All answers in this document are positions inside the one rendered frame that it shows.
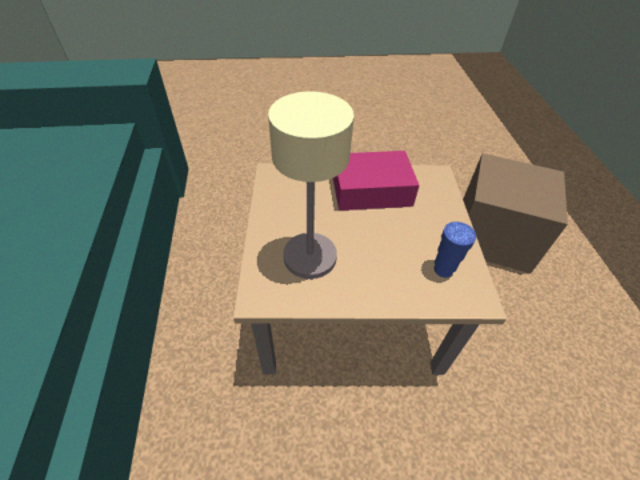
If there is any coffee table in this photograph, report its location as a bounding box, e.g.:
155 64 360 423
233 163 507 375

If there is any sofa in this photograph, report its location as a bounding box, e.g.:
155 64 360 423
0 58 189 480

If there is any desk lamp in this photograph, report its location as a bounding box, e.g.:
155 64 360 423
268 91 354 279

